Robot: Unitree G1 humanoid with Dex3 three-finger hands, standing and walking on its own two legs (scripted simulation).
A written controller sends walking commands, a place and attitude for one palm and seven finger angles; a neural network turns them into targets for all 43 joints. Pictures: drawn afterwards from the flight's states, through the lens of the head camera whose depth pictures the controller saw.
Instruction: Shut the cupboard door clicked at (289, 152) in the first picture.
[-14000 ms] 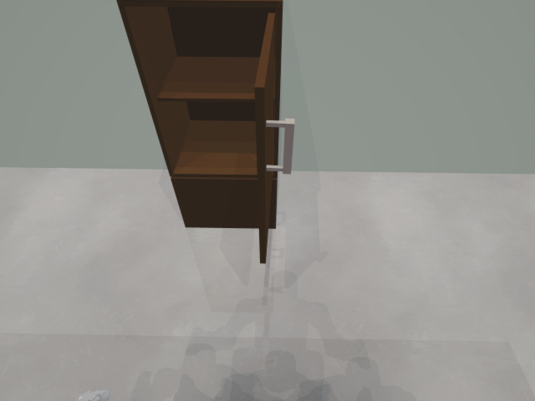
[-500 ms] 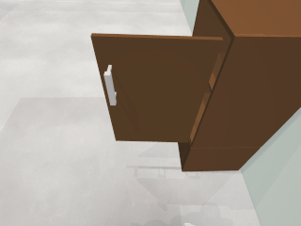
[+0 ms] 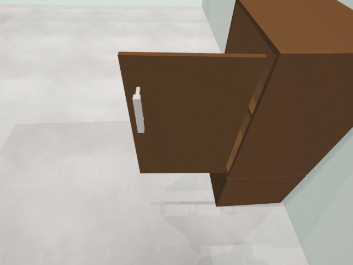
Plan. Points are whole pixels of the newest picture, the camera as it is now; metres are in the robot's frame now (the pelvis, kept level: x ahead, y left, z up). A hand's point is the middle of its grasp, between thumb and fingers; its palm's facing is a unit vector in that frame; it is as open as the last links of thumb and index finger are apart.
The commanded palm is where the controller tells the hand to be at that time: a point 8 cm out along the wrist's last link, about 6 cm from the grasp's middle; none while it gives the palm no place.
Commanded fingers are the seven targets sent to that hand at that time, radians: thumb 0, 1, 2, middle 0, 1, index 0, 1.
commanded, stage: come to a stop and stand still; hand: left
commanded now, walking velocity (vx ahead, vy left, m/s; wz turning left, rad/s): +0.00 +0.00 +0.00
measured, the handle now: (139, 110) +0.54 +0.15 +0.02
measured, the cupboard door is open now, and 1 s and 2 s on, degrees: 87 87 87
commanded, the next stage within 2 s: look again from close up in 0.72 s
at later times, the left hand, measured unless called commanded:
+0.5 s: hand out of the picture +0.04 +0.16 -0.17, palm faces +0.00 -0.98 -0.21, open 7.3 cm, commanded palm none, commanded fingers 0.00 0.90 0.90 -0.20 -0.30 -0.20 -0.30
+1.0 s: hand out of the picture +0.01 +0.13 -0.17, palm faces +0.01 -0.99 -0.17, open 7.4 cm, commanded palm none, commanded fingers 0.00 0.90 0.90 -0.20 -0.30 -0.20 -0.30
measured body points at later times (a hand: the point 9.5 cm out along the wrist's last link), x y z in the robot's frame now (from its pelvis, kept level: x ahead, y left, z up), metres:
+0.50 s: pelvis +0.02 -0.02 +0.01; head +0.03 -0.02 +0.46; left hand +0.04 +0.21 -0.15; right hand +0.03 -0.24 -0.16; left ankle +0.00 +0.07 -0.73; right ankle +0.05 -0.16 -0.73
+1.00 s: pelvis +0.02 -0.03 +0.01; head +0.03 -0.03 +0.46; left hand +0.01 +0.18 -0.15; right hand +0.01 -0.24 -0.15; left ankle +0.00 +0.07 -0.73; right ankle +0.05 -0.16 -0.73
